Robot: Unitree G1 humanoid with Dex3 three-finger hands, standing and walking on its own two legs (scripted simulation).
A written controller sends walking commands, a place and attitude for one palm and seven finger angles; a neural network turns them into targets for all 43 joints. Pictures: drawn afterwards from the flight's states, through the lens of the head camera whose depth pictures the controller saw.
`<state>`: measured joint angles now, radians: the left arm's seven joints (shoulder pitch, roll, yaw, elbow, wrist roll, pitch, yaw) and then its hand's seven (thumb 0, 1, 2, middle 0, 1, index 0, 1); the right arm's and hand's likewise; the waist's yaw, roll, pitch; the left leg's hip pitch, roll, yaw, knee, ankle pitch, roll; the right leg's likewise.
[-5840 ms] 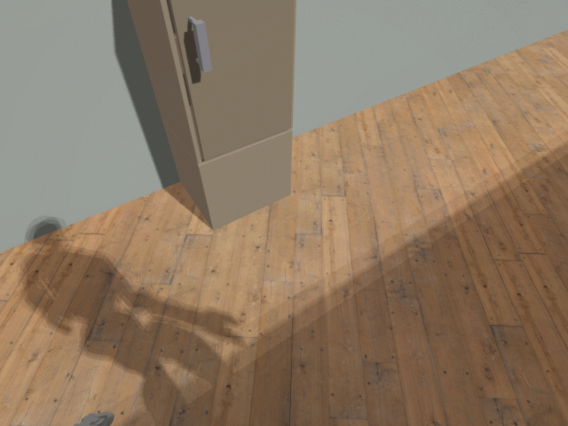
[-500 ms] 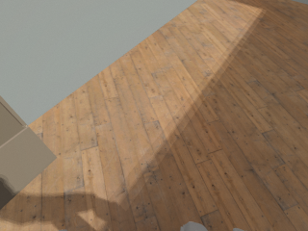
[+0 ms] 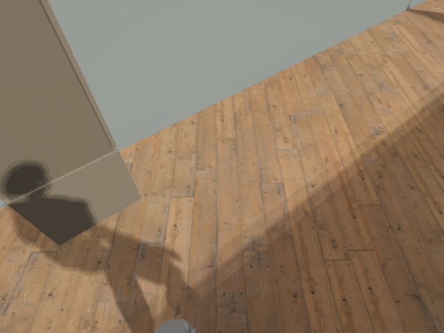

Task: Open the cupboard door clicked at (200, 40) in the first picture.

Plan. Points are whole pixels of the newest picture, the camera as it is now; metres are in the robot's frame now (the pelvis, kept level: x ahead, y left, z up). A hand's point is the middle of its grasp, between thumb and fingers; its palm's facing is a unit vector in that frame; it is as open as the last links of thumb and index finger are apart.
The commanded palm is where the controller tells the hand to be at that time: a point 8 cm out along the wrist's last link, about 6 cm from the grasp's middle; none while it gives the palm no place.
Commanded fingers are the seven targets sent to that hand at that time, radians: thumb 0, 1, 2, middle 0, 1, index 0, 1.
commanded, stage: turn to face it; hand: left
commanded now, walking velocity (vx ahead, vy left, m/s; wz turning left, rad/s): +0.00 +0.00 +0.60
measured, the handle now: out of the picture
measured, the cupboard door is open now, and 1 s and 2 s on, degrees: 0 0 0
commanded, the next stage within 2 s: take the last steps up to it in 0.96 s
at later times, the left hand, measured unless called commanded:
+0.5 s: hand out of the picture +0.03 +0.29 -0.16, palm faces +0.30 -0.92 -0.26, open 7.4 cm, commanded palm none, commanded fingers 0.00 0.90 0.90 -0.20 -0.30 -0.20 -0.30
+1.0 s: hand out of the picture -0.07 +0.20 -0.14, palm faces +0.52 -0.80 -0.29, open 7.4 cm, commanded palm none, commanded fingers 0.00 0.90 0.90 -0.20 -0.30 -0.20 -0.30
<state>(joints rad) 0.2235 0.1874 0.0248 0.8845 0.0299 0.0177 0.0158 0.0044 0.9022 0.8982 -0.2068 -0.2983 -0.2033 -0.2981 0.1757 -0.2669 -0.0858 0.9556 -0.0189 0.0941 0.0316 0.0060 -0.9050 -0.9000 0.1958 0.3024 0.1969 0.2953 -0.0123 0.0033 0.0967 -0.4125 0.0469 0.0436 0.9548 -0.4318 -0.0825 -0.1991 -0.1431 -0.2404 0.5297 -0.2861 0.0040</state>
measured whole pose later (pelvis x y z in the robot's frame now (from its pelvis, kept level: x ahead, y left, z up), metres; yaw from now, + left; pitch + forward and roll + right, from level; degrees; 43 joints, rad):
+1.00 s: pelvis -0.03 -0.01 +0.00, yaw +33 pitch -1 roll +2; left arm 0.23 0.18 0.03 0.91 0.03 0.02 0.02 0.01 0.90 0.90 -0.21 -0.30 -0.20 -0.30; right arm 0.24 -0.27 -0.09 0.97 -0.02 0.09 0.02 0.00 -0.90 -0.90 0.20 0.30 0.20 0.30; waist -0.02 0.03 0.07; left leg -0.44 0.01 -0.03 1.03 -0.41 -0.07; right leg -0.20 -0.09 -0.10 0.50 -0.28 -0.01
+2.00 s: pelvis +0.13 +0.12 +0.00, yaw +38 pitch -2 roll -1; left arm 0.38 0.12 0.03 1.14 0.03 -0.06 0.01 0.00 0.91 0.90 -0.20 -0.30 -0.20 -0.30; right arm 0.20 -0.18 -0.06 1.05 -0.03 -0.01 0.02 0.01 -0.93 -0.90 0.20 0.30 0.20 0.30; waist 0.03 0.02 0.03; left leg -0.47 0.12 0.10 0.72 -0.23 -0.02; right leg -0.05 -0.02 -0.16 0.38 -0.30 -0.01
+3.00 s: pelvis +0.19 +0.22 +0.00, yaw +38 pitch -1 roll +0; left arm 0.26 0.22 0.05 1.07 0.02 0.05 0.01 0.00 0.91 0.90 -0.20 -0.30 -0.20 -0.30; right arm 0.25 -0.14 -0.02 1.05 -0.03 0.01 -0.03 0.00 -0.92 -0.90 0.20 0.30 0.20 0.30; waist 0.01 -0.03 0.01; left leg -0.17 0.01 0.05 0.42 -0.24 0.01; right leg -0.37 -0.03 -0.02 0.83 -0.36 0.03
